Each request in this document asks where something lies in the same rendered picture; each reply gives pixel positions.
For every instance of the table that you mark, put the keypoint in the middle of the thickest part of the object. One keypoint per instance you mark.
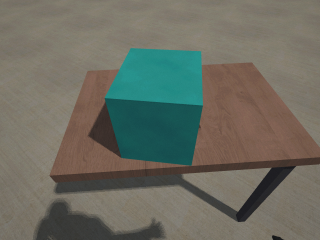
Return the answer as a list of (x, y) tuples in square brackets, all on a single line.
[(244, 125)]

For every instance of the carton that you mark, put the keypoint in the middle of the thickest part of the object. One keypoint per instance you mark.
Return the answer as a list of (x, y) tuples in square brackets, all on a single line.
[(155, 104)]

